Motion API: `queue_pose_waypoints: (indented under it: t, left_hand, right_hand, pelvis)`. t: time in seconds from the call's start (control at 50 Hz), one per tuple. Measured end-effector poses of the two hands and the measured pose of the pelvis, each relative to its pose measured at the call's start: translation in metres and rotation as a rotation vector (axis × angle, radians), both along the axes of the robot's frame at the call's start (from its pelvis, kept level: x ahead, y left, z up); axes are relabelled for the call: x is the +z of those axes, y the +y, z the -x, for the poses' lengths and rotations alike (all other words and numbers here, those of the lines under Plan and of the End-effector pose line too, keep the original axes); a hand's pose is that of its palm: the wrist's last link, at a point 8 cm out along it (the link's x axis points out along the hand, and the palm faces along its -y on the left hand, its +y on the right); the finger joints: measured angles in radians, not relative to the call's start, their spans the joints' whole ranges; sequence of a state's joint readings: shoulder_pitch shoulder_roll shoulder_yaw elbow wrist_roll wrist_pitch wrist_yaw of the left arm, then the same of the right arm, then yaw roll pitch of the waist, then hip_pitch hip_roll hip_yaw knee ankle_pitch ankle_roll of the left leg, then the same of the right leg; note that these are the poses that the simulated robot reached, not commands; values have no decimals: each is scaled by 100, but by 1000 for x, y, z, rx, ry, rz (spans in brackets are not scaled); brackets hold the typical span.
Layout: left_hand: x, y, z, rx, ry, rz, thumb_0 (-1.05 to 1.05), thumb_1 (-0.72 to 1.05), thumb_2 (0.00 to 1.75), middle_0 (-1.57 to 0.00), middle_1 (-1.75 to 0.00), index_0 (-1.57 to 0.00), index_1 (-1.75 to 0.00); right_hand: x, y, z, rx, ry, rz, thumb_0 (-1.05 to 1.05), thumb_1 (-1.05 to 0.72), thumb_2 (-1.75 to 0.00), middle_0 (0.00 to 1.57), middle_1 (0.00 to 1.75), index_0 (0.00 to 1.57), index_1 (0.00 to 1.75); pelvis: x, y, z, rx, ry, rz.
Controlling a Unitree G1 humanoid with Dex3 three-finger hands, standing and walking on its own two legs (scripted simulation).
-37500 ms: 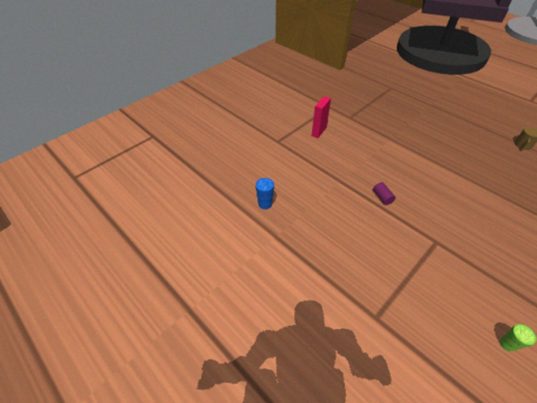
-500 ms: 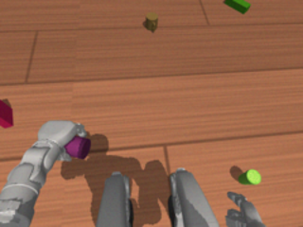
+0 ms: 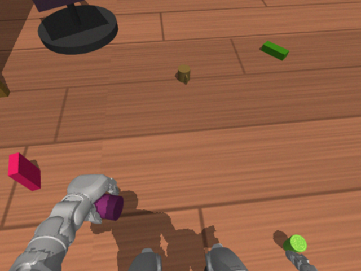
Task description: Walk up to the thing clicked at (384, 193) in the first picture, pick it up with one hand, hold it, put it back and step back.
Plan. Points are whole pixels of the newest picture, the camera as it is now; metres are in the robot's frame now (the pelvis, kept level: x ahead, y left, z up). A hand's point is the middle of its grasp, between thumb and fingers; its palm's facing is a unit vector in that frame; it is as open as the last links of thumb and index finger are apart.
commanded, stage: lift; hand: left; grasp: from above
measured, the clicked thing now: (100, 205) +0.31 +0.21 -0.13
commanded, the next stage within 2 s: hold in 0.14 s
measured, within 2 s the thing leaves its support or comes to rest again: neither
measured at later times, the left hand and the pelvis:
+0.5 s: hand (83, 189) +0.32 +0.22 -0.03, palm faces -0.53 +0.03 -0.85, open 8.3 cm; pelvis +0.04 +0.00 +0.03, yaw +0 degrees
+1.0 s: hand (81, 198) +0.29 +0.21 +0.00, palm faces -0.53 +0.03 -0.85, open 8.4 cm; pelvis +0.02 +0.00 +0.04, yaw +0 degrees
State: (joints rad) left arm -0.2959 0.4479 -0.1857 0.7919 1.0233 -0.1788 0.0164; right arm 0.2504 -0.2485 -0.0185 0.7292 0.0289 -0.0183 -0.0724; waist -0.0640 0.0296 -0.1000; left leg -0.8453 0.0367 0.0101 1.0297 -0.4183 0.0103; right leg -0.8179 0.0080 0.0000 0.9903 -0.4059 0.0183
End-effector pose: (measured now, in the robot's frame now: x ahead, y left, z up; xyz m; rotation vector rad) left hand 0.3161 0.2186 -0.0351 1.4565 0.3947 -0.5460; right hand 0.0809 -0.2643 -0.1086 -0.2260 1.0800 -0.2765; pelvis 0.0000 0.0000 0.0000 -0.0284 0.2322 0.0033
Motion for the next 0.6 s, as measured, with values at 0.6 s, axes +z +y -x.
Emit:
queue_pose_waypoints:
  t: [0.6]
  left_hand:
    - [68,8,-16,-114,-59,5,-2,28,12,-77,-23,-94,-18]
  right_hand:
    - [42,8,-72,17,-61,-34,1,-86,-88,20,30,21,30]
  pelvis:
    - [37,6,-39,2,-90,-5]
